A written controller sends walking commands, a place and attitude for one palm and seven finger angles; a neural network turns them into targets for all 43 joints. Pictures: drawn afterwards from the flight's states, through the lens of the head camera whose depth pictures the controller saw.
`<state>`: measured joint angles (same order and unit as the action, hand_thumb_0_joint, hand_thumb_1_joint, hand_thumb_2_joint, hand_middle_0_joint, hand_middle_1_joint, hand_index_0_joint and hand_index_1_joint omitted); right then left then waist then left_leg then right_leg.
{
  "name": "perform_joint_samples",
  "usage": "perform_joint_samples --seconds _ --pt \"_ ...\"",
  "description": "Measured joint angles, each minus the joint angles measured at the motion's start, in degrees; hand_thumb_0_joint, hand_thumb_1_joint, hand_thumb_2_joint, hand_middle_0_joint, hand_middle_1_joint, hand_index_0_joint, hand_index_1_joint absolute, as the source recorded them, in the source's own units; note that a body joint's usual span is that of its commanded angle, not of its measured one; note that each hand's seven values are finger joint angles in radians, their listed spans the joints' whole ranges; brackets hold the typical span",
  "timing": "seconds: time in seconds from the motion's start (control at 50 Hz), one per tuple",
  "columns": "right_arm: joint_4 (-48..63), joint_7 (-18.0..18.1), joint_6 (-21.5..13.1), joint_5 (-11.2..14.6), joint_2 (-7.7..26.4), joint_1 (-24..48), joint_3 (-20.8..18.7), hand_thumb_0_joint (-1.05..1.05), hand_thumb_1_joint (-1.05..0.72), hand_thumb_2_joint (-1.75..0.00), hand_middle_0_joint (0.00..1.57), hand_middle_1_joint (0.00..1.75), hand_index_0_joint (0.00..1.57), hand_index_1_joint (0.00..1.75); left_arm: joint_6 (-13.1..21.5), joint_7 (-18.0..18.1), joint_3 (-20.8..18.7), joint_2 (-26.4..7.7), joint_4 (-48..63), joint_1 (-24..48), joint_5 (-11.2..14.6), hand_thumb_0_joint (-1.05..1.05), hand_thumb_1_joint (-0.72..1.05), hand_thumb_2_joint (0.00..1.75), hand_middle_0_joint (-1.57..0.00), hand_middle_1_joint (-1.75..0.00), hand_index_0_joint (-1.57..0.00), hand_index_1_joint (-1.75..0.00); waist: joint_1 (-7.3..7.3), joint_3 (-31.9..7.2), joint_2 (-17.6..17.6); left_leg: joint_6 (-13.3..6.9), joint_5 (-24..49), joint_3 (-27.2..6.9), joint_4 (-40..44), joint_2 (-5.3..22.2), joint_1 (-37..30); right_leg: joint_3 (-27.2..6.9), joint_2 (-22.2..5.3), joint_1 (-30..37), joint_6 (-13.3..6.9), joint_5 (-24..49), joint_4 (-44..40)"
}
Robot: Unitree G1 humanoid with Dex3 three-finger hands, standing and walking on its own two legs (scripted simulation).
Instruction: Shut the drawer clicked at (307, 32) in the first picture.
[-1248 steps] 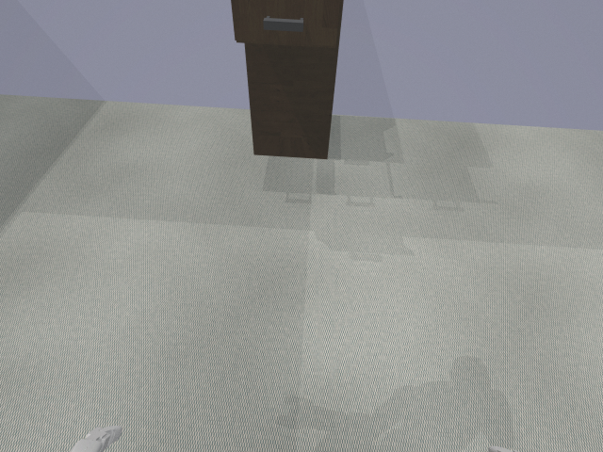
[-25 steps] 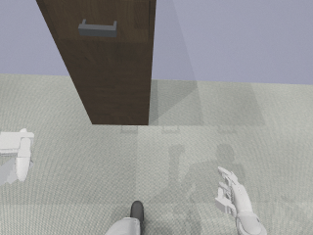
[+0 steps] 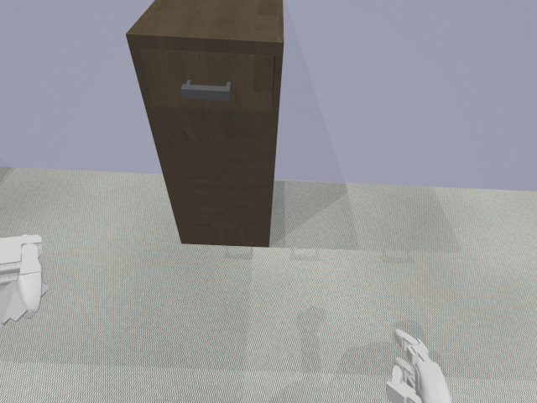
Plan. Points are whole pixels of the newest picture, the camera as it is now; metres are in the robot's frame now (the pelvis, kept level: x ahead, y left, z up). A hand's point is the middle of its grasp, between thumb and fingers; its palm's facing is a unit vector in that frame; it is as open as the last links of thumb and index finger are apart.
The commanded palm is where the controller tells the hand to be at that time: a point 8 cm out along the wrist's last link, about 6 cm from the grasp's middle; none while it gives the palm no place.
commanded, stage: stop stepping back and stand still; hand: left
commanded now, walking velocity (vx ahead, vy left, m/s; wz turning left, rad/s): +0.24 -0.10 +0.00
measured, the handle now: (207, 88) +0.87 +0.21 +0.03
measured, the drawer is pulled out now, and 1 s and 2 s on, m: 0.00 0.00 0.00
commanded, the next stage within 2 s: let the arm hang, fingers relaxed in 0.38 s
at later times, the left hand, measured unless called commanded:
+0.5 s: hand (29, 296) +0.18 +0.24 +0.19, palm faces +0.37 -0.77 -0.52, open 3.3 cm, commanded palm none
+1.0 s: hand out of the picture -0.02 +0.21 -0.16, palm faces +0.05 -0.97 -0.26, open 4.7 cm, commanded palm none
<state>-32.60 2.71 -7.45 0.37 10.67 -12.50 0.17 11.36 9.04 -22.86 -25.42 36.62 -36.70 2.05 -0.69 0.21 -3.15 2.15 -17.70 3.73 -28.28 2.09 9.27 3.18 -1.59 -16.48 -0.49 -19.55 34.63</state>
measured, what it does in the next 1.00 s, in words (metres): steps on the spot: right foot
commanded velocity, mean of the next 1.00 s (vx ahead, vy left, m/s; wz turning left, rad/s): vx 0.05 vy -0.03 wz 0.00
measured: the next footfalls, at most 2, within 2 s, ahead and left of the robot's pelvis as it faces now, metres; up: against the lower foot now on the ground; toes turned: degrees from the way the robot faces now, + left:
right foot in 0.52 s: +0.05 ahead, -0.12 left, +0.00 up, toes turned -4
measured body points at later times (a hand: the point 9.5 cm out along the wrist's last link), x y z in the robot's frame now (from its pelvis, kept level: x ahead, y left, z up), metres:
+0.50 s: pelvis -0.01 +0.00 +0.00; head -0.01 +0.01 +0.45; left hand +0.15 +0.28 +0.21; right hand +0.13 -0.22 -0.09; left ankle +0.00 +0.13 -0.73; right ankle +0.01 -0.11 -0.72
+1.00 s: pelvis -0.01 +0.01 +0.01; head +0.02 +0.01 +0.45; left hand -0.03 +0.26 -0.14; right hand +0.00 -0.23 -0.15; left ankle +0.00 +0.13 -0.73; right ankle +0.01 -0.12 -0.73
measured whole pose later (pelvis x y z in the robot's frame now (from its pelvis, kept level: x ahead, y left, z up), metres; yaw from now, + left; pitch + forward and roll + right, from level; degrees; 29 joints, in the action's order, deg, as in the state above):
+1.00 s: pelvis -0.01 +0.01 +0.01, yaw +2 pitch -1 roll -1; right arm -56.9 0.5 1.7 -1.4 10.8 -18.1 -0.2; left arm -1.9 0.9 -1.1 -13.1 -57.4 -18.8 -0.8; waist 0.2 3.7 0.8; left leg 0.3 -13.8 1.6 -28.9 2.0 14.3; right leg 5.8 -2.3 -12.7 0.4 -13.0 26.6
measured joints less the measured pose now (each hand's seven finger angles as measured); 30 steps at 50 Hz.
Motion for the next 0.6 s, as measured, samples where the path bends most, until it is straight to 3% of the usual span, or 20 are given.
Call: perform_joint_samples --seconds 0.04,0.08,0.14,0.18,0.22,0.26,0.3,0.36,0.4,0.48,0.52,0.54,0.6 --pt "-0.1 -0.3 -0.2 0.1 -0.6 -0.7 0.7 0.01 -0.90 -0.90 0.20 0.30 0.20 0.30 0.5 -0.2 -1.1 -0.8 -1.1 0.2 0.2 0.02 0.88 0.90 -1.41 -1.60 -1.41 -1.60 -0.47 -0.4 2.3 0.0 -1.0 -0.8 -2.2 1.3 0.5 1.0 1.2 1.3 -0.8 3.3 -1.8" --pt "-0.8 -0.5 0.4 0.4 -0.7 -1.4 1.0 0.01 -0.90 -0.90 0.21 0.30 0.20 0.30 0.8 -0.3 -1.1 -0.1 -3.0 1.1 0.4 0.02 0.88 0.90 -1.41 -1.60 -1.41 -1.60 -0.32 -1.2 4.4 -1.3 -4.2 -1.9 -5.9 2.1 2.4 1.7 2.2 1.5 -1.7 4.3 -2.4" --pt "-3.3 -0.5 2.4 0.5 -0.4 -1.5 0.7 0.01 -0.90 -0.90 0.21 0.30 0.20 0.30 0.8 -0.5 0.4 2.6 -6.5 2.9 0.0 0.01 0.89 0.90 -1.40 -1.60 -1.41 -1.60 0.88 -2.0 4.9 -2.9 -9.4 -2.6 -20.3 0.3 9.0 1.5 2.3 0.5 -2.5 4.8 -3.0" --pt "-4.6 -0.4 3.6 0.2 0.0 -1.6 0.7 0.01 -0.90 -0.90 0.21 0.30 0.20 0.30 0.2 -0.7 1.5 4.7 -8.4 3.6 -0.2 0.01 0.89 0.90 -1.40 -1.60 -1.41 -1.60 1.33 -1.8 3.9 -3.4 -9.4 -1.6 -24.4 -0.5 11.6 1.0 1.7 0.3 -2.6 5.6 -3.7" --pt "-5.0 0.0 4.1 -0.2 0.3 -2.1 1.0 0.01 -0.90 -0.90 0.21 0.30 0.20 0.30 -0.7 -0.6 2.6 6.1 -8.7 3.4 -0.3 0.01 0.89 0.90 -1.40 -1.60 -1.41 -1.60 1.09 -1.6 2.6 -3.8 -7.7 -0.2 -18.8 -0.3 10.9 1.2 1.2 -0.2 -2.4 5.0 -3.3" --pt "-3.8 0.6 3.5 -0.7 1.3 -2.8 1.1 0.01 -0.90 -0.90 0.21 0.30 0.20 0.30 -1.5 -0.3 3.6 6.9 -6.7 2.8 -0.3 0.02 0.89 0.90 -1.41 -1.60 -1.41 -1.60 0.54 -0.9 2.8 -4.1 -7.2 -1.0 -8.2 0.3 8.0 2.2 1.5 -2.0 -2.0 0.8 0.4" --pt "-3.7 1.1 2.4 -1.2 1.0 -2.4 0.5 0.01 -0.90 -0.90 0.21 0.30 0.20 0.30 -1.8 0.0 3.9 6.1 -4.2 3.1 -0.7 0.02 0.89 0.90 -1.41 -1.60 -1.41 -1.60 0.29 1.1 1.5 -3.8 -0.5 -0.7 -8.1 -0.1 8.4 0.3 1.5 -5.1 -1.2 -5.5 9.3" --pt "-4.0 0.5 0.7 -1.3 -0.9 -2.9 0.5 0.01 -0.90 -0.90 0.21 0.30 0.20 0.30 -1.2 0.1 2.8 3.3 -0.4 2.7 -1.3 0.02 0.88 0.90 -1.41 -1.60 -1.41 -1.60 -0.05 2.1 -1.1 -3.1 1.6 -0.1 -5.8 -0.9 6.4 -1.7 1.5 -8.1 0.0 -5.6 19.6" --pt "-4.0 -0.2 -0.4 -1.1 -1.7 -3.6 0.9 0.01 -0.90 -0.90 0.21 0.30 0.20 0.30 -0.5 0.3 1.4 1.5 1.7 1.8 -1.4 0.02 0.88 0.90 -1.41 -1.60 -1.41 -1.60 -0.48 1.6 -0.9 -2.7 2.6 -0.7 -3.3 -0.5 5.3 -0.7 1.3 -7.8 0.6 -4.5 18.2" --pt "-3.0 -0.7 -0.4 -0.9 -1.8 -3.8 1.5 0.01 -0.90 -0.90 0.21 0.30 0.20 0.30 1.4 0.5 -1.3 -0.4 1.2 0.1 -0.9 0.02 0.88 0.90 -1.41 -1.60 -1.41 -1.60 -0.55 0.7 1.8 -1.7 2.8 -1.2 -2.4 1.4 5.2 1.8 1.3 -2.4 1.0 -2.4 3.4" --pt "-3.8 -2.4 -0.1 -0.8 -0.8 -3.4 0.3 0.01 -0.90 -0.90 0.21 0.30 0.20 0.30 0.6 -1.9 1.7 -1.2 -7.1 3.7 -2.7 0.01 0.89 0.90 -1.40 -1.60 -1.41 -1.60 0.35 -1.1 2.6 -1.6 0.9 -0.7 -6.7 0.4 8.7 1.0 -0.7 -1.2 0.0 6.9 -0.9" --pt "-5.2 -3.0 1.1 -0.8 0.3 -2.3 -0.4 0.01 -0.90 -0.90 0.21 0.30 0.20 0.30 -1.6 -3.5 5.1 0.2 -14.2 7.0 -3.5 0.01 0.89 0.90 -1.40 -1.59 -1.40 -1.60 0.79 -1.9 4.2 -1.3 -0.7 -0.7 -9.1 0.4 10.2 0.9 -0.9 -2.3 0.1 4.7 0.6" --pt "-9.3 -3.7 5.5 -1.2 2.8 0.3 -1.4 0.01 -0.90 -0.90 0.21 0.30 0.20 0.30 -9.8 -7.1 13.5 6.8 -39.2 15.1 -4.2 0.00 0.90 0.90 -1.36 -1.56 -1.37 -1.56 -0.17 -3.1 7.7 -1.7 -1.9 -1.4 -12.0 -0.3 11.7 1.4 -1.8 -4.0 0.8 -0.2 5.5"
